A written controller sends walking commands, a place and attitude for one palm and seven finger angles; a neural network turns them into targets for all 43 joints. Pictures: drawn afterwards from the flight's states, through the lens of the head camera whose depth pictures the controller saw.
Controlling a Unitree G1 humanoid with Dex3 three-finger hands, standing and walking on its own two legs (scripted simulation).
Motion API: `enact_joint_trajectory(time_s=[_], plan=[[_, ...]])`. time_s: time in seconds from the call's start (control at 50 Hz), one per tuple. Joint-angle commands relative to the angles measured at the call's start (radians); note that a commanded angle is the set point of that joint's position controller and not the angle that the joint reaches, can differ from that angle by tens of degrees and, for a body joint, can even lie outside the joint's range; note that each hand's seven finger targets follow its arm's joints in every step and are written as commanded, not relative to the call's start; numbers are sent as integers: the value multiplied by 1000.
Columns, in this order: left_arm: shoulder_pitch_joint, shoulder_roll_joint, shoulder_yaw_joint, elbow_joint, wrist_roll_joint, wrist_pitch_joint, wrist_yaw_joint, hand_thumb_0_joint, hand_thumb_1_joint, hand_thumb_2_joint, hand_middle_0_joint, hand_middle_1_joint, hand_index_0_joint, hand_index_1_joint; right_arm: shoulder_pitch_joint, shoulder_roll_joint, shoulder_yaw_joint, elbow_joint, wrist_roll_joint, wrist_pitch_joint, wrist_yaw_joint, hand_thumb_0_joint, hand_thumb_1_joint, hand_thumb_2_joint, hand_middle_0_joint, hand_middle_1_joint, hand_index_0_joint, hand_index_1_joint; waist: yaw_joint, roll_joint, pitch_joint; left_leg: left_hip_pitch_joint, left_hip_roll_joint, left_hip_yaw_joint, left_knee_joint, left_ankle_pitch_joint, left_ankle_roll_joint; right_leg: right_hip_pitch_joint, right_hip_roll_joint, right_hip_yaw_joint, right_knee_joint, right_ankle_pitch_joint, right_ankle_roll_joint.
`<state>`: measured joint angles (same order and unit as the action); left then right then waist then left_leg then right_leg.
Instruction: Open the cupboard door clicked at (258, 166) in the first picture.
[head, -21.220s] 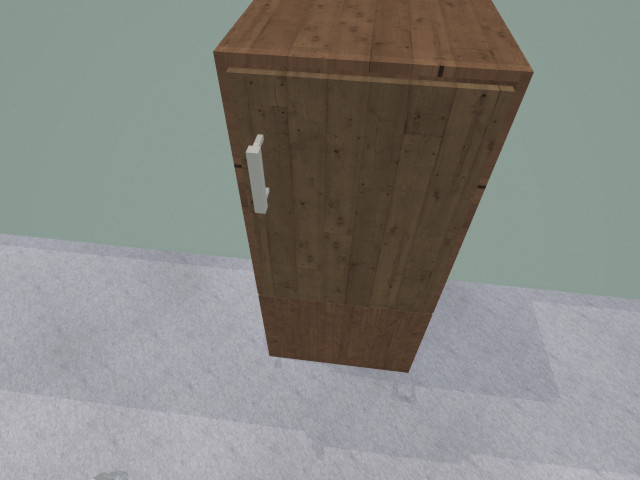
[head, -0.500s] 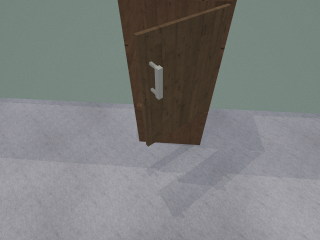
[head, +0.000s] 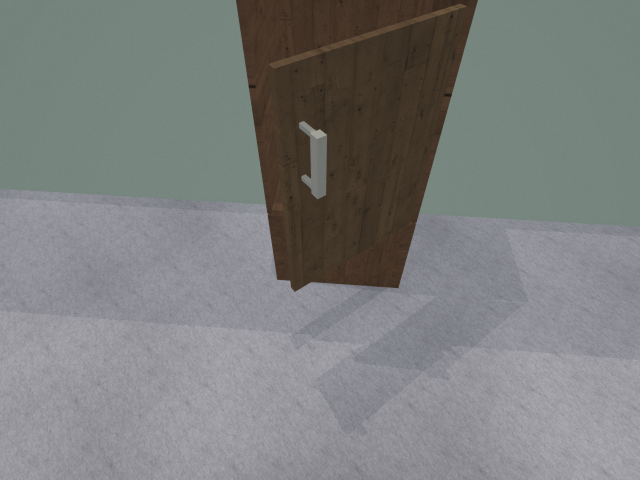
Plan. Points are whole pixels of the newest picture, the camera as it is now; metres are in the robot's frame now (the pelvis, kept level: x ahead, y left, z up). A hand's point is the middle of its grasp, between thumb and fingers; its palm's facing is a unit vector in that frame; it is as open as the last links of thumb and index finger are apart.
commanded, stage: look to check the result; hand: left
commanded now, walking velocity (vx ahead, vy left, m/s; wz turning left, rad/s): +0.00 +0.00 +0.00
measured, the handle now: (312, 160) +0.62 +0.05 +0.04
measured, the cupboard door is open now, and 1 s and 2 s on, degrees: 41 41 41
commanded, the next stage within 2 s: walk to a spot facing it in 0.30 s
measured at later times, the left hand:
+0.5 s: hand out of the picture +0.04 +0.19 -0.17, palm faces +0.01 -0.97 -0.25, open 7.4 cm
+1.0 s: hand out of the picture +0.07 +0.15 -0.16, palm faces -0.15 -0.95 -0.28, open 7.4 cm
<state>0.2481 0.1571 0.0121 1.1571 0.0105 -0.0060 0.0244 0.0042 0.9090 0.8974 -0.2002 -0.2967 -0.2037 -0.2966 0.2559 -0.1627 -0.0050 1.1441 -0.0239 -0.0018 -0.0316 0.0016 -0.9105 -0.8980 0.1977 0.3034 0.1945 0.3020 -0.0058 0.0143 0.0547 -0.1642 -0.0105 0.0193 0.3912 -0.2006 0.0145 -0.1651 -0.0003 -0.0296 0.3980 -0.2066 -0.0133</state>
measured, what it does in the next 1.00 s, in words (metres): lifts its left foot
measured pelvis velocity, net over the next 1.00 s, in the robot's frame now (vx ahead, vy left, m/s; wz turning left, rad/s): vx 0.00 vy -0.04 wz -0.25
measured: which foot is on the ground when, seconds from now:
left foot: down 0.00-0.80, up 0.82-1.00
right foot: down 0.00-1.00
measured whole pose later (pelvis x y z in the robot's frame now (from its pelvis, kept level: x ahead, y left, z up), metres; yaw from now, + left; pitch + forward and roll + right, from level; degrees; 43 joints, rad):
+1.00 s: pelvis +0.00 -0.04 +0.00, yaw -14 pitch +1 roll +3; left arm 0.24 0.18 0.08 0.98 0.02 0.03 0.02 0.00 0.91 0.90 -0.20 -0.30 -0.21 -0.30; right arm 0.11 -0.23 -0.07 0.96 -0.02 0.06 -0.04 0.01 -0.91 -0.90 0.20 0.30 0.20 0.30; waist 0.03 0.01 0.11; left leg -0.43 0.01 -0.01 1.05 -0.42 -0.05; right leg -0.28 0.09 0.13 0.47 -0.20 -0.08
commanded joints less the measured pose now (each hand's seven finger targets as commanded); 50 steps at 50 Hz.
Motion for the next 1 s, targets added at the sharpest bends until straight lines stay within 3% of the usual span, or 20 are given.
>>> enact_joint_trajectory(time_s=[0.0,0.16,0.36,0.4,0.44,0.48,0.54,0.64,0.7,0.72,0.74,0.76,0.78,0.8,0.82,0.84,0.88,0.98], plan=[[31,132,24,-33,-1,-17,8,0,900,900,-200,-300,-200,-300,46,-115,-17,-29,5,-10,-4,0,-900,-900,200,300,200,300,-4,-10,8,-14,104,-98,-79,70,17,-22,-99,92,-85,44,-31],[11,156,25,-34,1,-19,6,0,900,900,-200,-300,-200,-300,17,-142,-19,-33,6,-9,-2,0,-900,-900,200,300,200,300,-3,-14,17,-6,107,-96,-89,59,16,-26,-101,95,-100,35,-31],[-21,188,29,-43,0,-24,4,0,900,900,-200,-300,-200,-300,-16,-173,-19,-37,6,-17,-1,0,-900,-900,200,300,200,300,1,-19,-30,21,113,-102,-89,132,16,18,-106,92,-94,107,-32],[-30,190,29,-43,-1,-23,3,0,900,900,-200,-300,-200,-300,-21,-174,-18,-35,4,-17,-1,0,-900,-900,200,300,200,300,-1,-8,-29,22,113,-100,-93,140,14,23,-108,94,-94,121,-31],[-17,151,25,-42,-2,-11,5,0,900,900,-200,-300,-200,-300,-1,-126,-12,-29,3,-9,-4,0,-900,-900,200,300,200,300,-4,-14,-28,37,120,-74,-65,159,5,-3,-109,105,-72,177,-27],[-17,158,36,-56,0,3,5,0,900,900,-200,-300,-200,-300,16,-131,-20,-35,3,2,-11,0,-900,-900,200,300,200,300,-7,-16,-13,33,129,-50,-30,134,4,-38,-104,122,-38,200,-31],[-31,173,59,-99,7,24,-6,0,900,900,-200,-300,-200,-300,13,-163,-44,-73,2,14,-17,0,-900,-900,200,300,200,300,-10,0,1,16,163,-47,-18,61,17,-108,-77,139,25,161,-35],[-25,161,77,-169,14,39,-21,0,900,900,-200,-300,-200,-300,-8,-210,-76,-142,-1,15,-24,0,-900,-900,200,300,200,300,3,65,-40,12,258,-96,-29,36,74,-171,-15,125,196,99,-23],[-5,142,85,-194,14,47,-30,0,900,900,-200,-300,-200,-300,-40,-223,-89,-177,-5,11,-22,0,-900,-900,200,300,200,300,25,133,-41,-28,340,-114,-33,101,124,-172,7,68,331,-133,-9],[7,138,86,-197,14,48,-34,0,900,900,-200,-300,-200,-300,-56,-224,-88,-188,-7,11,-21,0,-900,-900,200,300,200,300,34,145,-31,-51,340,-93,-10,137,123,-153,4,56,322,-152,-8],[31,142,91,-198,14,47,-35,0,900,900,-200,-300,-200,-300,-75,-221,-89,-199,-6,13,-20,0,-900,-900,200,300,200,300,50,118,-20,-87,322,-53,47,140,102,-107,-10,64,256,-103,-13],[69,168,98,-192,19,39,-32,0,900,900,-200,-300,-200,-300,-99,-205,-90,-215,0,18,-19,0,-900,-900,200,300,200,300,75,-11,-21,-144,238,15,180,58,47,-50,-48,155,125,111,-33],[92,252,115,-192,29,27,-19,0,900,900,-200,-300,-200,-300,-98,-147,-87,-238,11,25,-19,0,-900,-900,200,300,200,300,72,-309,-48,-275,67,130,421,-235,-34,24,-237,476,-44,270,-82],[120,273,121,-184,14,27,-7,0,900,900,-200,-300,-200,-300,-135,-160,-87,-245,11,43,-17,0,-900,-900,200,300,200,300,102,-345,-21,-347,7,17,652,-413,-42,6,-295,610,-130,342,-103],[83,254,120,-193,11,30,2,0,900,900,-200,-300,-200,-300,-133,-160,-90,-243,12,47,-13,0,-900,-900,200,300,200,300,69,-254,0,-384,28,-67,738,-358,-37,-2,-271,601,-128,254,-138],[29,239,117,-212,10,29,4,0,900,900,-200,-300,-200,-300,-126,-153,-88,-244,13,42,-8,0,-900,-900,200,300,200,300,40,-173,-1,-402,47,-83,765,-301,-42,4,-250,562,-98,207,-183],[23,220,114,-227,9,19,9,0,900,900,-200,-300,-200,-300,-125,-132,-81,-246,10,36,-2,0,-900,-900,200,300,200,300,34,-88,-85,-384,50,-74,736,-236,-56,71,-204,496,-62,266,-183],[75,224,118,-227,11,17,6,0,900,900,-200,-300,-200,-300,-164,-129,-79,-273,14,39,-8,0,-900,-900,200,300,200,300,51,-121,-99,-389,32,-68,648,-210,-71,128,-161,489,-55,356,-148]])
